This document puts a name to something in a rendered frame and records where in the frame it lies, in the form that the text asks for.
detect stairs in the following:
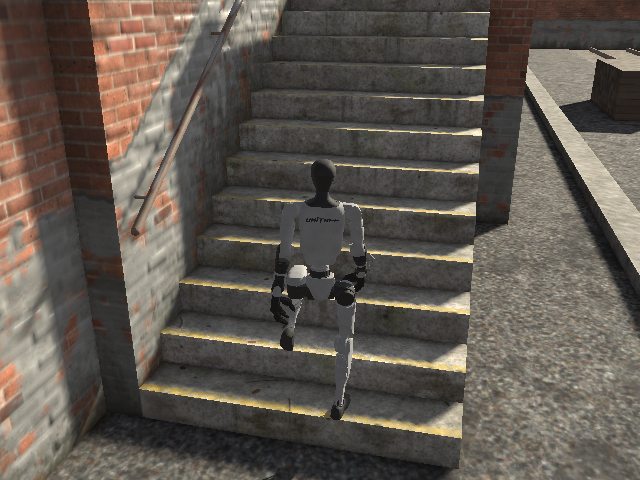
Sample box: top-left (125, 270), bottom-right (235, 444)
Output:
top-left (139, 0), bottom-right (490, 469)

